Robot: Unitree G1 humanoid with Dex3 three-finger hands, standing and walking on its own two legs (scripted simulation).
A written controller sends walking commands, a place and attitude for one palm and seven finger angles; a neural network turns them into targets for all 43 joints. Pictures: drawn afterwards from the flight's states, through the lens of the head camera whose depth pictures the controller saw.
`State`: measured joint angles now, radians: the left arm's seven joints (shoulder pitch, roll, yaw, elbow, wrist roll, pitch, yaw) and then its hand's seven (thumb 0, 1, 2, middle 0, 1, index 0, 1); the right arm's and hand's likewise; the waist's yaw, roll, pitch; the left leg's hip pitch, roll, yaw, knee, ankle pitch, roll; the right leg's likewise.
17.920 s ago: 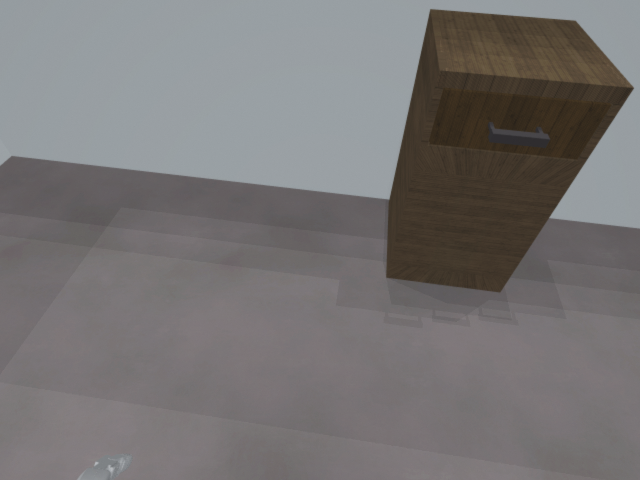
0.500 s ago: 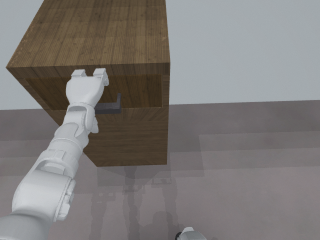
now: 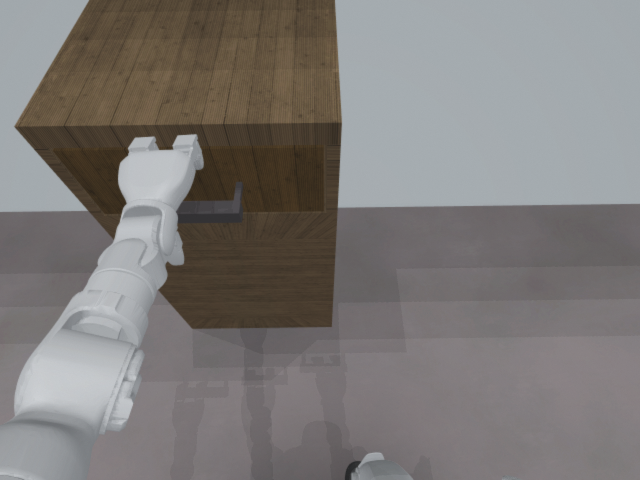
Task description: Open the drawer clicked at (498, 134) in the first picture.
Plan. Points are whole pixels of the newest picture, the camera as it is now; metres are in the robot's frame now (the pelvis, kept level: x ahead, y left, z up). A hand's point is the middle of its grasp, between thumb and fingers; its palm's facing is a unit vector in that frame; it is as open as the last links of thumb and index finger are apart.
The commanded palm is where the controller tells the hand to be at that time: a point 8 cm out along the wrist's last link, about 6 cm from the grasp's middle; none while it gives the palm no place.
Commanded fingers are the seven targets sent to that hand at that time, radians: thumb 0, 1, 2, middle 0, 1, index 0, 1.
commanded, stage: move the hooked fingers above the handle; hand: left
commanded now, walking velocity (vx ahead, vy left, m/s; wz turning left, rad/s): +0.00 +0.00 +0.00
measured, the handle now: (199, 200) +0.53 +0.17 -0.03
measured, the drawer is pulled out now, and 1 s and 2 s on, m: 0.00 0.00 0.00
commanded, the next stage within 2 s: none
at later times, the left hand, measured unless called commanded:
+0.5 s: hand (162, 204) +0.48 +0.20 +0.03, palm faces -0.04 +0.03 -1.00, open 13.8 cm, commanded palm +0.45 +0.19 +0.09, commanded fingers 0.00 -0.50 0.30 -0.30 -1.20 -0.30 -1.20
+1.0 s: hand (171, 217) +0.47 +0.19 +0.01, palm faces -0.17 -0.02 -0.98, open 13.8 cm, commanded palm +0.46 +0.19 +0.08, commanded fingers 0.00 -0.50 0.30 -0.30 -1.20 -0.30 -1.20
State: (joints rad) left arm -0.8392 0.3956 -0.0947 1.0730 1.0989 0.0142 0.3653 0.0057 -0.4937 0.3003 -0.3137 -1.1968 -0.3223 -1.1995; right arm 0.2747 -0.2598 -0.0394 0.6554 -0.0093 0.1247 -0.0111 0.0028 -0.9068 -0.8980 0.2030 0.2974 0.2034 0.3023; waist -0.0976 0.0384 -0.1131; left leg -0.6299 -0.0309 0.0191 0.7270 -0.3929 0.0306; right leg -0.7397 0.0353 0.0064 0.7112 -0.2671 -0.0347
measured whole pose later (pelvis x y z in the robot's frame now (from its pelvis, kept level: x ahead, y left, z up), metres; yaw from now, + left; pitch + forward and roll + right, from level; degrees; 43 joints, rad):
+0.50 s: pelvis +0.01 +0.01 +0.00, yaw +0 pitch +17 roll +0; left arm -0.80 0.38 -0.13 1.03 1.08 0.05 0.35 0.00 -0.49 0.30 -0.31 -1.20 -0.32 -1.20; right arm 0.30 -0.25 -0.06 0.67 -0.01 0.15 0.01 0.00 -0.91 -0.90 0.20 0.30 0.20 0.30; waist -0.07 0.06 -0.13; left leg -0.61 -0.04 0.02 0.72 -0.40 0.04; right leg -0.72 0.03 0.01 0.70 -0.28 -0.02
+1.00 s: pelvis +0.01 +0.01 +0.00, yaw +1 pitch +16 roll +0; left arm -0.79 0.39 -0.16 1.02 1.03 0.01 0.23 0.00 -0.49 0.30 -0.31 -1.20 -0.33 -1.22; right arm 0.31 -0.25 -0.04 0.66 0.00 0.15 -0.03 0.00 -0.91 -0.90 0.20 0.30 0.20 0.30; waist -0.08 0.04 -0.10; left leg -0.59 -0.03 0.01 0.70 -0.39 0.04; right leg -0.69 0.03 0.00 0.68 -0.27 -0.03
